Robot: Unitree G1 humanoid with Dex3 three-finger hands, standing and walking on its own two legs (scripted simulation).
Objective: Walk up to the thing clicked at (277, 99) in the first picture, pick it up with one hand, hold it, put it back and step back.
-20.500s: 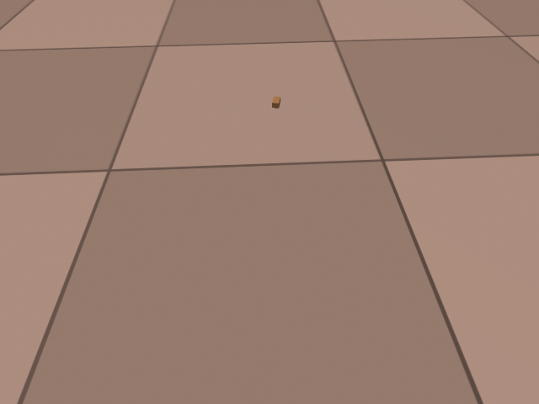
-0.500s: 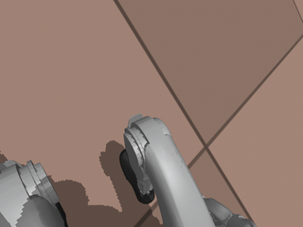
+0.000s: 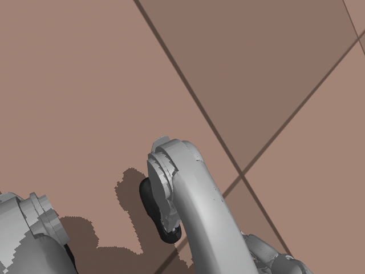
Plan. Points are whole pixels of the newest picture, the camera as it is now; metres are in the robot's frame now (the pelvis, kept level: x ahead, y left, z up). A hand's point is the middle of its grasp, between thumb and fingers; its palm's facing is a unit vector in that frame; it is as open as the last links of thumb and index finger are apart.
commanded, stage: close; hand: left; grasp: from above
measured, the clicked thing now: out of the picture +0.46 +0.28 -0.29
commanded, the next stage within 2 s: settle in 1.12 s
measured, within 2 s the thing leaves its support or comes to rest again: leaves its support in 1.56 s
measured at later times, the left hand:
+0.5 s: hand out of the picture +0.44 +0.28 -0.27, palm faces -0.47 -0.12 -0.87, open 11.9 cm
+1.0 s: hand out of the picture +0.44 +0.29 -0.26, palm faces -0.46 -0.12 -0.88, open 11.0 cm
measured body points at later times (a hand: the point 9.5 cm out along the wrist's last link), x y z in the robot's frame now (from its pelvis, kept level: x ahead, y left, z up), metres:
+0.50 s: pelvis +0.00 +0.00 +0.00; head +0.28 +0.13 +0.33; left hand +0.46 +0.29 -0.22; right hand +0.05 -0.24 -0.05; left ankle +0.06 +0.14 -0.27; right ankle +0.12 -0.13 -0.27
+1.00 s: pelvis +0.00 +0.00 +0.00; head +0.28 +0.12 +0.33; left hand +0.46 +0.29 -0.21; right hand +0.05 -0.25 -0.05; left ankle +0.06 +0.14 -0.27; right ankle +0.12 -0.13 -0.27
